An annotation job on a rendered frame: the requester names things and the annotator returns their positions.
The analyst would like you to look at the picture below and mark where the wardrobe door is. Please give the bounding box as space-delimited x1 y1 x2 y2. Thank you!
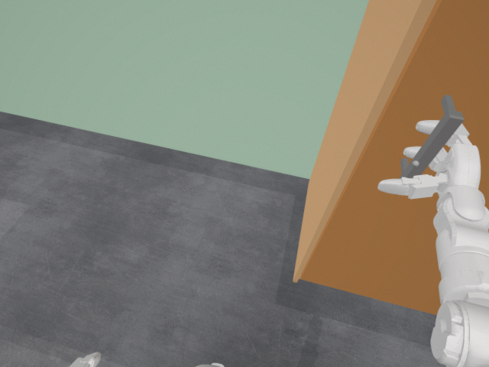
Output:
300 0 489 315

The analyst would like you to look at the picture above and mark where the right robot hand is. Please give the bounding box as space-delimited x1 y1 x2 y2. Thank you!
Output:
377 120 481 199

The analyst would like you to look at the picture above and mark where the right robot upper arm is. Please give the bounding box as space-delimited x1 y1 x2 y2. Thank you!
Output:
430 300 489 367

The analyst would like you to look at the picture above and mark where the robot right forearm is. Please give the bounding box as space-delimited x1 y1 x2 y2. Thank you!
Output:
433 186 489 307

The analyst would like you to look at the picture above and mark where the handle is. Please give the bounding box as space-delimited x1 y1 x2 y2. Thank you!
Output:
399 95 464 179

